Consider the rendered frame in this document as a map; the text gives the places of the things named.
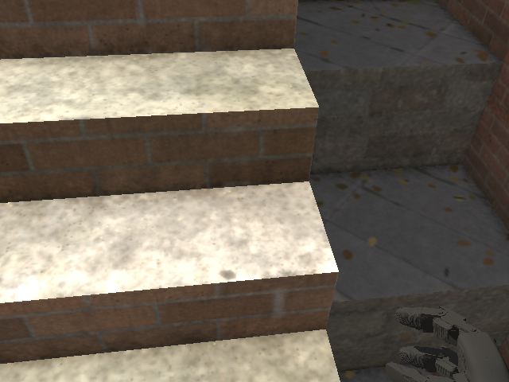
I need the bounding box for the right robot hand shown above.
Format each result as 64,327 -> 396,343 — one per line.
386,306 -> 509,382

